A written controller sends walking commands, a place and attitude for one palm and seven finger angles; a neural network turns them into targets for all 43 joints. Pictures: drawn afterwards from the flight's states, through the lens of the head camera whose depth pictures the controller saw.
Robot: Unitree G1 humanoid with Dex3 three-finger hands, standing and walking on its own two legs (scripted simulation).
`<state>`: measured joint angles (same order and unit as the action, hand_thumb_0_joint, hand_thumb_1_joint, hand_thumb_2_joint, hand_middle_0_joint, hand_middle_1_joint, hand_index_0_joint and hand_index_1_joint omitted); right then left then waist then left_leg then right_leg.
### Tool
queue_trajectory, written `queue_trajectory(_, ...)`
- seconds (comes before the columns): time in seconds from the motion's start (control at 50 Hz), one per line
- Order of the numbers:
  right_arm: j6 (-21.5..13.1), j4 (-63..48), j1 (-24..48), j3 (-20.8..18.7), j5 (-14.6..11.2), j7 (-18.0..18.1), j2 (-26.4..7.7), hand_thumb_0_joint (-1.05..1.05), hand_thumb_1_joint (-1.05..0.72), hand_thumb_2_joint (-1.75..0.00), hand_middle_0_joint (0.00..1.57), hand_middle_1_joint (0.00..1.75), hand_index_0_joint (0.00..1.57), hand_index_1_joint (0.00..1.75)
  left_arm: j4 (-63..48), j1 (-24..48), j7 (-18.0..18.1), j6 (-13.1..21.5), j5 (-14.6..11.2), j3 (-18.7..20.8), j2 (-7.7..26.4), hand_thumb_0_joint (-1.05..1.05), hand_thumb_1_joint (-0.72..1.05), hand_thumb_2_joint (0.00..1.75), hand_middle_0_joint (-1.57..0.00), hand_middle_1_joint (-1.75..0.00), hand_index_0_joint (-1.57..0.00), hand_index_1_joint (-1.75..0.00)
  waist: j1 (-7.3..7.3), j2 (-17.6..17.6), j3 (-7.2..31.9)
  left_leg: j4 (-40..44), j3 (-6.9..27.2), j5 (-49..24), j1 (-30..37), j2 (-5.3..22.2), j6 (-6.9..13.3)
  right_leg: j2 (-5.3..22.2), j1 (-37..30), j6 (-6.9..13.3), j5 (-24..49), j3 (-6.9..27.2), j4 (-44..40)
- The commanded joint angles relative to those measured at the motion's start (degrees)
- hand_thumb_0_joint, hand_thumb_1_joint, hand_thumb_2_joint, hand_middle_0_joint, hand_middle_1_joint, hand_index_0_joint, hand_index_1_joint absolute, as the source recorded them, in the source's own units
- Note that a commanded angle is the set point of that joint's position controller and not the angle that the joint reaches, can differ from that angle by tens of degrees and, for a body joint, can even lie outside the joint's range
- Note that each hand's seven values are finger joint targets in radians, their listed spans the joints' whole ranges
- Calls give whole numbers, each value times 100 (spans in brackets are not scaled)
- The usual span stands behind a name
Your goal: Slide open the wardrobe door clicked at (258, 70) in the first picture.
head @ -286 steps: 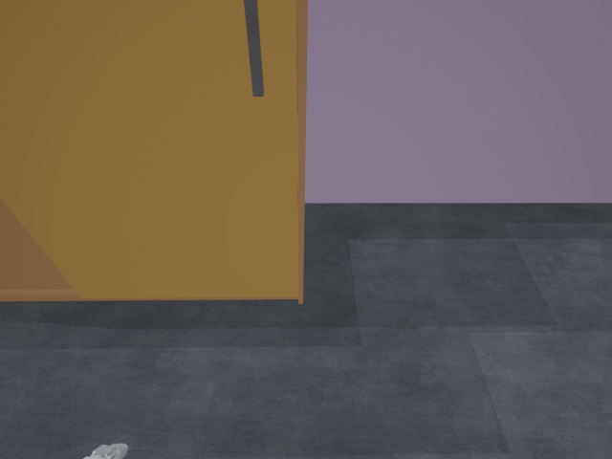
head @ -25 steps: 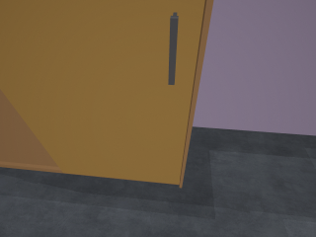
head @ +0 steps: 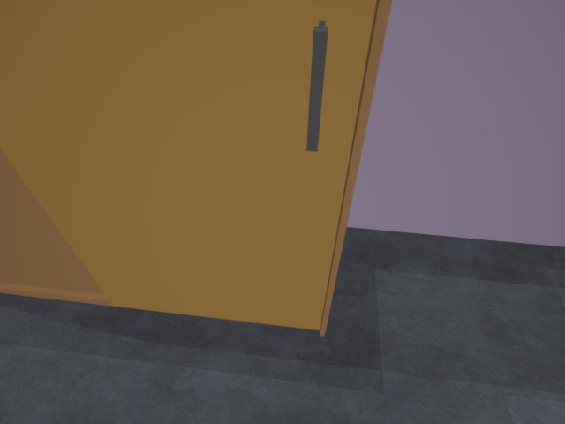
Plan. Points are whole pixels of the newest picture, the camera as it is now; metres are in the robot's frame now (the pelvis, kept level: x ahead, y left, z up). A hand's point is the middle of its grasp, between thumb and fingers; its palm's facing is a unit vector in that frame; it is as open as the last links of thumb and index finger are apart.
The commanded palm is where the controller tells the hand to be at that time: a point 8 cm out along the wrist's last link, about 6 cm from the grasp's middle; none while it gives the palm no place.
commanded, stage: look again from close up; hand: right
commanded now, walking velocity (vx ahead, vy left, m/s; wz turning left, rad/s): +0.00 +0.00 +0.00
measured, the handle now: (316, 90) +0.58 -0.02 +0.21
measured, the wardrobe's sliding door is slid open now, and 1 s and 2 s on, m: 0.00 0.00 0.00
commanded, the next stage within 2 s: none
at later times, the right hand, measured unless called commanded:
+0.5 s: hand out of the picture -0.03 -0.15 -0.18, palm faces +0.04 +0.99 -0.15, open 7.3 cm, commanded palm none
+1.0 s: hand out of the picture +0.00 -0.14 -0.18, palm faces +0.02 +0.99 -0.15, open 7.3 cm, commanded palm none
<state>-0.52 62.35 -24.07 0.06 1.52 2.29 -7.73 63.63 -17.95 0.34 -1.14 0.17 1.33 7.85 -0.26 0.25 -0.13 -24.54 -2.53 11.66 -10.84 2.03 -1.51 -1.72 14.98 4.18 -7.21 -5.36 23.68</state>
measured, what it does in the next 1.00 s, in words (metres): stands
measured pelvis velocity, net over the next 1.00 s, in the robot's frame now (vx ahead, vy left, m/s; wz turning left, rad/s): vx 0.02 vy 0.01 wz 0.01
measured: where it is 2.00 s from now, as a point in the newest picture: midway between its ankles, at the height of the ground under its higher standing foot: outside the picture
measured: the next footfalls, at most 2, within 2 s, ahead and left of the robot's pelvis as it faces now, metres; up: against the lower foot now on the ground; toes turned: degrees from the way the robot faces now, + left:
none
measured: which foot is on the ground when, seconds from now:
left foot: down 0.00-1.00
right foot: down 0.00-1.00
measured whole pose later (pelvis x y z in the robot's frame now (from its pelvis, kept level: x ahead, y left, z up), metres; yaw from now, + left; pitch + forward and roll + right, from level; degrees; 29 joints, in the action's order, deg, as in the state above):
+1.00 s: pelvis +0.02 +0.01 +0.00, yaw +1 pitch -1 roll +1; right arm -1.2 62.5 -20.8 0.2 1.1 2.3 -7.1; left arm 64.2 -17.0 0.7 -0.1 0.2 0.8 7.5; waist -0.5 0.5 -0.7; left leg -23.7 -2.3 13.1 -9.3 1.1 -0.7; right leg -0.9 13.6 3.4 -9.0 -5.4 23.6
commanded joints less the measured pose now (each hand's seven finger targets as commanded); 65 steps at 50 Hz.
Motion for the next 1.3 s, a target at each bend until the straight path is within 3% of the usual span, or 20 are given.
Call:
queue_trajectory(0.0,-55,-139,-471,-71,-5,59,-434,0,-90,-90,20,30,20,30,-190,-262,55,123,24,86,580,0,90,90,-20,-30,-20,-30,1,-29,-590,604,536,791,-536,340,254,753,158,-260,-1600,1055,-859)
queue_trajectory(0.44,-54,-129,-444,-94,0,57,-305,0,-90,-90,20,30,20,30,-180,-324,71,137,41,85,513,0,90,90,-20,-30,-20,-30,10,-116,-643,488,498,623,-527,274,247,809,250,-255,-1734,1091,-936)
queue_trajectory(0.76,-108,-101,-296,-73,-24,64,-375,0,-90,-90,20,30,20,30,-122,-298,75,177,19,57,511,0,90,90,-20,-30,-20,-30,-4,45,-525,616,568,330,-428,363,267,793,-75,-246,-1070,930,-720)
queue_trajectory(1.08,-104,-83,-86,-66,-34,61,-434,0,-90,-90,20,30,20,30,-59,-201,89,212,25,18,544,0,90,90,-20,-30,-20,-30,-4,-95,-478,610,529,-1,-228,394,256,812,-219,-263,-723,897,-738)
queue_trajectory(1.28,-110,-81,6,-75,-38,57,-504,0,-90,-90,20,30,20,30,-52,-146,98,231,22,17,618,0,90,90,-20,-30,-20,-30,-3,3,-494,660,541,-116,-160,416,254,811,-334,-252,-453,865,-701)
